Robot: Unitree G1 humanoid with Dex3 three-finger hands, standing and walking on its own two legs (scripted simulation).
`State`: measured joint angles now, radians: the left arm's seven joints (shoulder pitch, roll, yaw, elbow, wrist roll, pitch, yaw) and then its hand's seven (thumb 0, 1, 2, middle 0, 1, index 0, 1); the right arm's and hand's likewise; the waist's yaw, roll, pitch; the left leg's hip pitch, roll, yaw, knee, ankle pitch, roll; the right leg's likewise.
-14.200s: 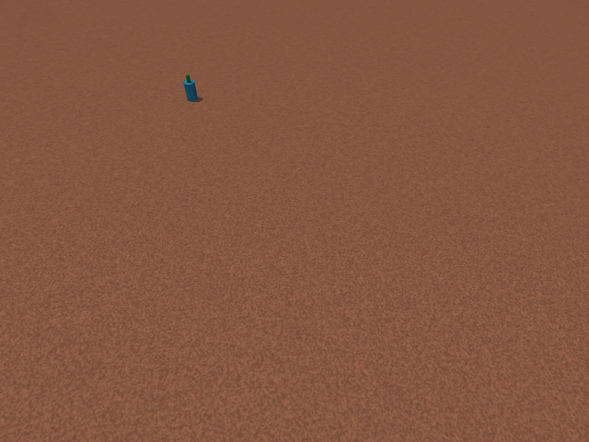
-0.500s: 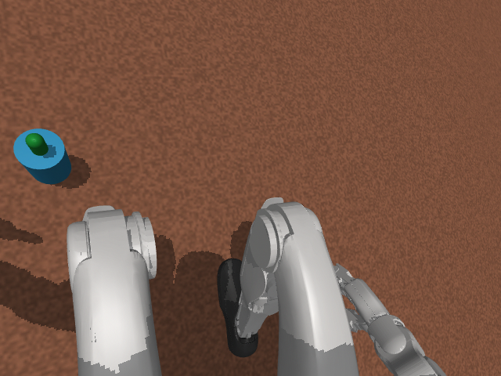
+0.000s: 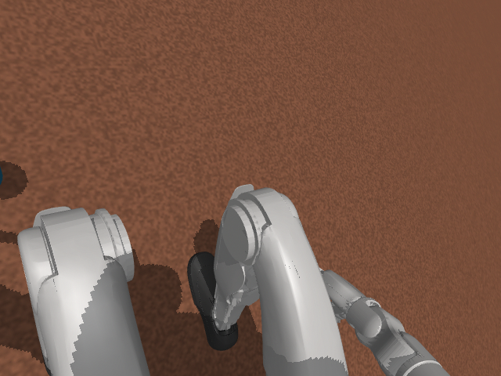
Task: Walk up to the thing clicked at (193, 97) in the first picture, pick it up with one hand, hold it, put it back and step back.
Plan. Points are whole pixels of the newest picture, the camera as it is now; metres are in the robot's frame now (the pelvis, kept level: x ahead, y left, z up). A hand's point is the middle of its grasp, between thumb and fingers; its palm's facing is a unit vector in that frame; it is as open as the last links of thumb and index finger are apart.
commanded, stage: close in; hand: left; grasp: from the side
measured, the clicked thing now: out of the picture +0.43 +0.28 -0.20
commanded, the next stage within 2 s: rest palm in 0.20 s
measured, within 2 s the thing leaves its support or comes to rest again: leaves its support in 1.54 s
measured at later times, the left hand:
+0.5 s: hand out of the picture +0.41 +0.28 -0.18, palm faces +0.29 -0.96 +0.00, open 16.6 cm
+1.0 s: hand out of the picture +0.43 +0.28 -0.17, palm faces +0.33 -0.94 +0.00, open 9.2 cm
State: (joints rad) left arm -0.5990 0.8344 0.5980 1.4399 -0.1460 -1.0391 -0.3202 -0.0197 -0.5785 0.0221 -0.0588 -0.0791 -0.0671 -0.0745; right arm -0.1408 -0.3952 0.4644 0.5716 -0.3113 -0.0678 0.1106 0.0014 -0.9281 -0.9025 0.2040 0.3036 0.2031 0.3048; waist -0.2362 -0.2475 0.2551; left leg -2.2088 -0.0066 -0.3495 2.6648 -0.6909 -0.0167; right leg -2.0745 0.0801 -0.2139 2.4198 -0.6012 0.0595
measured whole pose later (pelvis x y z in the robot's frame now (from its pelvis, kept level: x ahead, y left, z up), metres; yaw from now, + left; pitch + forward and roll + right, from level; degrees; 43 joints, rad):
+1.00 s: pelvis +0.00 +0.01 +0.00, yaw -3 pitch +10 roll -19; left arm -0.65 0.86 0.48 1.52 -0.06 -1.16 0.01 -0.01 0.11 0.63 -0.64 -0.64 -0.64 -0.65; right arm -0.18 -0.38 0.56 0.53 -0.38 0.01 0.14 0.00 -0.88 -0.89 0.20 0.30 0.20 0.30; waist -0.27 -0.29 0.31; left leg -2.19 0.01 -0.40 2.67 -0.71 -0.01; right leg -2.05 0.10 -0.25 2.38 -0.58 0.08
